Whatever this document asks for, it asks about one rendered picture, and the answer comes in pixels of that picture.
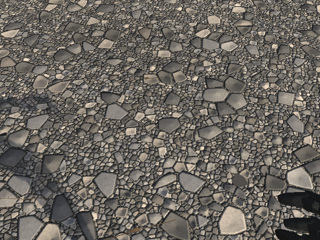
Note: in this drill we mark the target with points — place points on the robot right hand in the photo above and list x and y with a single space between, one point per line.
309 201

